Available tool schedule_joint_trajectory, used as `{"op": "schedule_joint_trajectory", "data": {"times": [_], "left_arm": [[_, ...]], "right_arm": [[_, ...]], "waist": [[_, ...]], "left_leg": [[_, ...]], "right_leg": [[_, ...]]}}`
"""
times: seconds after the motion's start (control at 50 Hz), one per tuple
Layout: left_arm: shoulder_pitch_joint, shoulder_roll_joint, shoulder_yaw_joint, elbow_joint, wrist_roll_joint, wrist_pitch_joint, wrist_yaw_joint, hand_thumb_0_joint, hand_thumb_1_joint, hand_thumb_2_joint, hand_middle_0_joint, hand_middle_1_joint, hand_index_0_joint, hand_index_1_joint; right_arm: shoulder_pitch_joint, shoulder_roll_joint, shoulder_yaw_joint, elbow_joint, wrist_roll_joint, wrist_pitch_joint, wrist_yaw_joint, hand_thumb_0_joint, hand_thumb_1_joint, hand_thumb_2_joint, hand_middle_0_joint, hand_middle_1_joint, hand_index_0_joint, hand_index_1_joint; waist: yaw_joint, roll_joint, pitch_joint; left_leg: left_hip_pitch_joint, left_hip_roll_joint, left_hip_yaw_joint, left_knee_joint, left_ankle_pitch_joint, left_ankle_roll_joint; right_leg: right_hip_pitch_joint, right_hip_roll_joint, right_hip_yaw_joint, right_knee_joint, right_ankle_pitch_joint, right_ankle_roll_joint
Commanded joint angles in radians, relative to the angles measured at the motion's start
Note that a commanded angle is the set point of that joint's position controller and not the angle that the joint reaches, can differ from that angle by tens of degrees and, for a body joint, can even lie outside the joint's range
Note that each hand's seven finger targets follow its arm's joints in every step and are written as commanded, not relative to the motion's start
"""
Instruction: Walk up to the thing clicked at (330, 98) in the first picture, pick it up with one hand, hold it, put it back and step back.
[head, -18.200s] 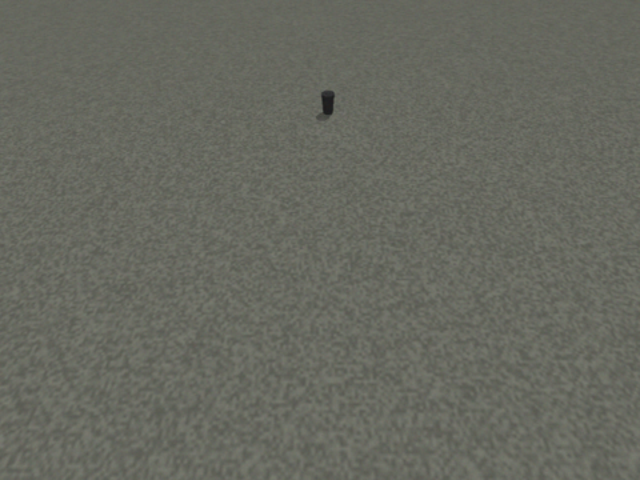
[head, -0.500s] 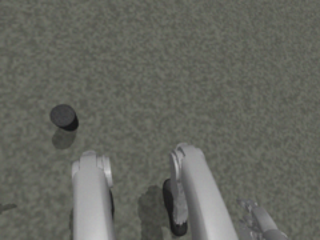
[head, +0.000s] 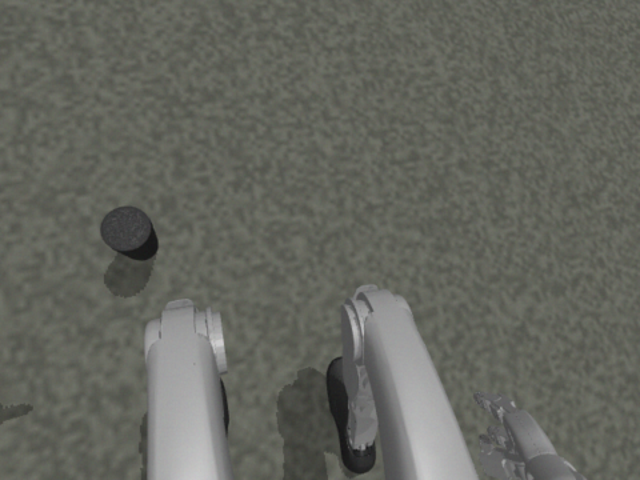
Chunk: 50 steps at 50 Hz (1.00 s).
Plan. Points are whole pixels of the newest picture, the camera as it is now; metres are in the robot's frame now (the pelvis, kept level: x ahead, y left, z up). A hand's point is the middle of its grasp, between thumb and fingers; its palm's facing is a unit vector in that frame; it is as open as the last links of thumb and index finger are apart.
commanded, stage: go down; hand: left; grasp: from the side
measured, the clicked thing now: (134, 237) +0.46 +0.27 -0.35
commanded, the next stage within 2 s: approach in 0.26 s
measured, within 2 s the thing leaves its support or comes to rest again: neither
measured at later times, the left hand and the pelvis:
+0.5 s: hand out of the picture +0.43 +0.41 -0.01, palm faces +0.15 -0.86 -0.49, open 16.9 cm; pelvis +0.00 +0.00 -0.01, yaw +0 degrees
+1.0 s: hand (44, 223) +0.45 +0.36 -0.22, palm faces +0.17 -0.96 -0.24, open 17.1 cm; pelvis -0.01 +0.00 -0.10, yaw -6 degrees
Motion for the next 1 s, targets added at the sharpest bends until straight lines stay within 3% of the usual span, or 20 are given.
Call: {"op": "schedule_joint_trajectory", "data": {"times": [0.0, 0.16, 0.22, 0.3, 0.34, 0.36, 0.38, 0.44, 0.48, 0.56, 0.6, 0.64, 0.72, 0.76, 0.78, 0.82, 0.9, 0.94, 0.98], "left_arm": [[-0.203, 0.398, 0.09, -0.191, -0.045, -0.039, 0.034, 0.0, -0.611, 0.45, -0.02, -0.465, -0.038, -0.449], [-0.189, 0.402, 0.104, -0.139, -0.058, -0.046, 0.031, 0.0, -0.611, 0.398, -0.007, -0.39, -0.027, -0.374], [-0.21, 0.395, 0.091, -0.142, -0.055, -0.057, 0.019, 0.0, -0.611, 0.371, -0.001, -0.363, -0.024, -0.345], [-0.243, 0.423, 0.104, -0.162, -0.066, -0.072, 0.01, 0.0, -0.611, 0.385, -0.005, -0.405, -0.035, -0.378], [-0.246, 0.444, 0.119, -0.157, -0.074, -0.077, 0.005, 0.0, -0.611, 0.314, -0.019, -0.299, -0.023, -0.284], [-0.231, 0.439, 0.122, -0.153, -0.08, -0.08, 0.0, 0.0, -0.611, 0.341, -0.037, -0.259, -0.016, -0.285], [-0.2, 0.419, 0.124, -0.116, -0.088, -0.078, -0.005, 0.0, -0.611, 0.409, -0.047, -0.339, -0.039, -0.365], [-0.182, 0.359, 0.112, -0.062, -0.125, -0.09, -0.026, 0.0, -0.611, 0.442, -0.042, -0.437, -0.042, -0.44], [-0.176, 0.358, 0.112, -0.03, -0.132, -0.111, -0.032, 0.0, -0.611, 0.456, -0.043, -0.471, -0.047, -0.469], [-0.202, 0.319, 0.072, 0.024, -0.133, -0.184, -0.042, 0.0, -0.611, 0.45, -0.037, -0.485, -0.049, -0.475], [-0.2, 0.348, 0.088, 0.061, -0.125, -0.227, -0.035, 0.0, -0.611, 0.431, -0.028, -0.455, -0.04, -0.444], [-0.228, 0.343, 0.071, 0.094, -0.11, -0.27, -0.027, 0.0, -0.611, 0.428, -0.026, -0.447, -0.039, -0.437], [-0.248, 0.425, 0.118, 0.117, -0.105, -0.344, 0.007, 0.0, -0.611, 0.428, -0.017, -0.411, -0.031, -0.4], [-0.256, 0.44, 0.126, 0.125, -0.117, -0.377, 0.013, 0.0, -0.611, 0.409, -0.007, -0.381, -0.023, -0.37], [-0.235, 0.478, 0.162, 0.144, -0.124, -0.389, 0.019, 0.0, -0.611, 0.395, -0.007, -0.351, -0.021, -0.343], [-0.219, 0.499, 0.187, 0.183, -0.148, -0.413, 0.023, 0.0, -0.611, 0.366, -0.003, -0.302, -0.013, -0.298], [-0.171, 0.461, 0.205, 0.255, -0.204, -0.452, 0.017, 0.0, -0.611, 0.302, -0.004, -0.241, -0.015, -0.234], [-0.177, 0.409, 0.181, 0.285, -0.235, -0.473, 0.015, 0.0, -0.611, 0.301, -0.006, -0.256, -0.021, -0.245], [-0.186, 0.362, 0.153, 0.303, -0.258, -0.491, 0.022, 0.0, -0.611, 0.298, -0.014, -0.261, -0.029, -0.249]], "right_arm": [[0.159, -0.232, -0.089, -0.036, 0.0, -0.007, -0.019, 0.0, -0.812, -0.877, 0.199, 0.3, 0.199, 0.3], [0.144, -0.221, -0.079, -0.05, 0.001, -0.013, -0.019, 0.0, -0.801, -0.875, 0.199, 0.3, 0.199, 0.3], [0.143, -0.233, -0.084, -0.055, -0.001, -0.017, -0.018, 0.0, -0.797, -0.874, 0.199, 0.3, 0.199, 0.3], [0.141, -0.238, -0.077, -0.052, -0.002, -0.023, -0.021, 0.0, -0.802, -0.874, 0.199, 0.299, 0.199, 0.299], [0.148, -0.235, -0.075, -0.048, -0.003, -0.023, -0.021, 0.0, -0.821, -0.881, 0.199, 0.3, 0.199, 0.3], [0.143, -0.239, -0.076, -0.048, -0.004, -0.025, -0.022, 0.0, -0.801, -0.876, 0.198, 0.3, 0.199, 0.3], [0.146, -0.235, -0.07, -0.045, -0.006, -0.027, -0.021, 0.0, -0.811, -0.878, 0.198, 0.3, 0.198, 0.3], [0.139, -0.241, -0.066, -0.038, -0.008, -0.033, -0.02, 0.0, -0.821, -0.88, 0.198, 0.3, 0.198, 0.3], [0.13, -0.24, -0.055, -0.035, -0.013, -0.038, -0.018, 0.0, -0.82, -0.879, 0.198, 0.3, 0.199, 0.3], [0.109, -0.244, -0.034, -0.032, -0.03, -0.052, -0.01, 0.0, -0.82, -0.879, 0.198, 0.3, 0.199, 0.3], [0.103, -0.253, -0.022, -0.031, -0.045, -0.053, -0.004, 0.0, -0.816, -0.879, 0.198, 0.3, 0.199, 0.3], [0.094, -0.262, -0.005, -0.031, -0.062, -0.055, 0.004, 0.0, -0.819, -0.88, 0.199, 0.3, 0.199, 0.3], [0.066, -0.285, 0.033, -0.031, -0.099, -0.041, 0.019, 0.0, -0.816, -0.878, 0.199, 0.3, 0.199, 0.3], [0.032, -0.3, 0.053, -0.041, -0.114, -0.035, 0.022, 0.0, -0.817, -0.878, 0.199, 0.3, 0.199, 0.3], [0.025, -0.302, 0.065, -0.035, -0.124, -0.031, 0.023, 0.0, -0.815, -0.878, 0.199, 0.3, 0.199, 0.3], [0.003, -0.317, 0.091, -0.038, -0.14, -0.025, 0.024, 0.0, -0.817, -0.878, 0.2, 0.3, 0.2, 0.3], [-0.041, -0.349, 0.132, -0.048, -0.172, -0.022, 0.024, 0.0, -0.831, -0.88, 0.2, 0.299, 0.2, 0.299], [-0.056, -0.356, 0.157, -0.053, -0.184, -0.022, 0.024, 0.0, -0.836, -0.881, 0.2, 0.299, 0.2, 0.299], [-0.072, -0.364, 0.177, -0.057, -0.199, -0.026, 0.027, 0.0, -0.84, -0.881, 0.2, 0.299, 0.2, 0.299]], "waist": [[0.026, 0.305, -0.643], [0.024, 0.246, -0.595], [0.016, 0.292, -0.594], [0.021, 0.335, -0.612], [0.018, 0.31, -0.636], [0.025, 0.309, -0.634], [0.02, 0.294, -0.637], [0.0, 0.244, -0.567], [-0.001, 0.247, -0.541], [-0.031, 0.232, -0.518], [-0.027, 0.228, -0.52], [-0.05, 0.237, -0.517], [-0.049, 0.277, -0.531], [-0.056, 0.297, -0.532], [-0.048, 0.317, -0.527], [-0.058, 0.314, -0.52], [-0.082, 0.363, -0.473], [-0.122, 0.368, -0.436], [-0.143, 0.37, -0.408]], "left_leg": [[0.574, 0.017, 0.039, -0.287, 0.127, 0.046], [0.498, 0.017, 0.045, -0.279, 0.095, 0.053], [0.529, 0.022, 0.028, -0.297, 0.07, 0.044], [0.563, 0.025, 0.012, -0.315, 0.041, 0.036], [0.535, 0.018, 0.034, -0.286, 0.053, 0.042], [0.535, 0.018, 0.035, -0.285, 0.061, 0.042], [0.527, 0.015, 0.04, -0.268, 0.094, 0.044], [0.459, 0.016, 0.039, -0.236, 0.084, 0.048], [0.438, 0.018, 0.032, -0.224, 0.061, 0.044], [0.392, 0.018, 0.03, -0.161, 0.061, 0.042], [0.374, 0.018, 0.035, -0.117, 0.089, 0.041], [0.373, 0.019, 0.031, -0.079, 0.124, 0.036], [0.364, 0.025, 0.026, -0.033, 0.112, 0.031], [0.386, 0.032, 0.015, -0.015, 0.119, 0.027], [0.374, 0.032, 0.015, -0.005, 0.108, 0.025], [0.364, 0.037, 0.005, 0.023, 0.118, 0.023], [0.412, 0.053, -0.03, 0.054, 0.171, 0.004], [0.402, 0.057, -0.05, 0.071, 0.17, -0.001], [0.388, 0.06, -0.06, 0.091, 0.166, -0.006]], "right_leg": [[0.227, 0.012, -0.04, -0.231, 0.17, -0.071], [0.245, 0.016, -0.038, -0.24, 0.149, -0.068], [0.204, 0.015, -0.048, -0.216, 0.131, -0.073], [0.184, 0.012, -0.05, -0.201, 0.122, -0.074], [0.218, 0.014, -0.043, -0.214, 0.124, -0.071], [0.215, 0.013, -0.043, -0.209, 0.127, -0.072], [0.225, 0.015, -0.046, -0.207, 0.149, -0.07], [0.192, 0.018, -0.056, -0.193, 0.138, -0.068], [0.167, 0.019, -0.062, -0.172, 0.12, -0.071], [0.138, 0.025, -0.075, -0.127, 0.124, -0.072], [0.146, 0.03, -0.08, -0.103, 0.143, -0.069], [0.14, 0.034, -0.091, -0.073, 0.168, -0.069], [0.165, 0.042, -0.106, -0.034, 0.157, -0.064], [0.151, 0.045, -0.118, -0.014, 0.156, -0.062], [0.158, 0.048, -0.117, -0.003, 0.148, -0.061], [0.17, 0.052, -0.128, 0.018, 0.158, -0.057], [0.135, 0.06, -0.164, 0.071, 0.197, -0.057], [0.131, 0.065, -0.184, 0.085, 0.205, -0.055], [0.137, 0.069, -0.195, 0.097, 0.214, -0.053]]}}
